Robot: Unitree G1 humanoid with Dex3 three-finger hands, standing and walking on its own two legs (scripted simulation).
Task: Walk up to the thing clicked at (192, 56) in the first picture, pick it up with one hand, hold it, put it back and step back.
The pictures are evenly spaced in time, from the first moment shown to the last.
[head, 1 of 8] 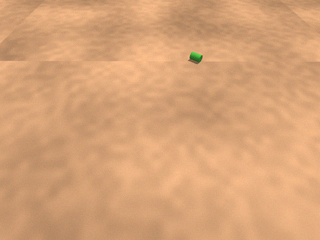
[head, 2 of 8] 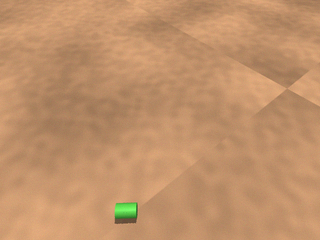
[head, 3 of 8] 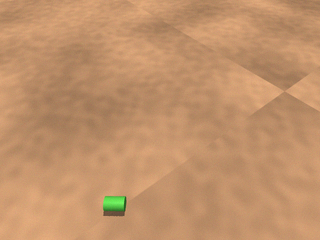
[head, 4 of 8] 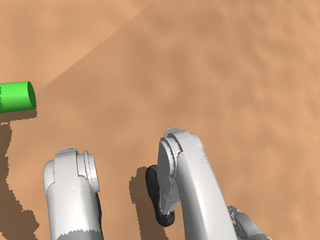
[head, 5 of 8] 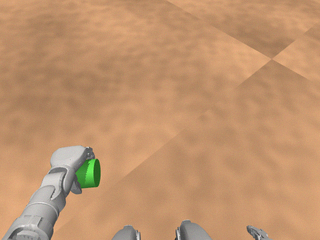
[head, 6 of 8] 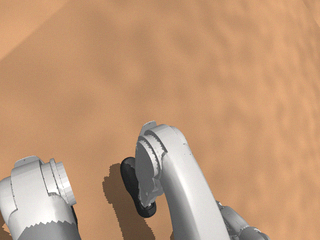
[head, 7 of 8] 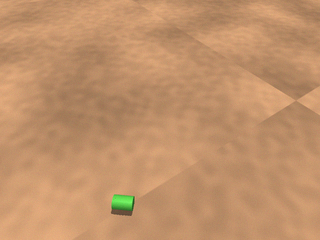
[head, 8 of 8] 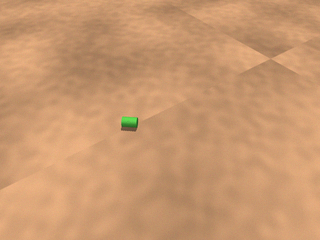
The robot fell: no
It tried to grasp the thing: yes
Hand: left
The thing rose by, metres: 0.66
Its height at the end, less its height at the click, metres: +0.00
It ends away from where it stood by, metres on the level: 0.01
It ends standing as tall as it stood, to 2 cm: yes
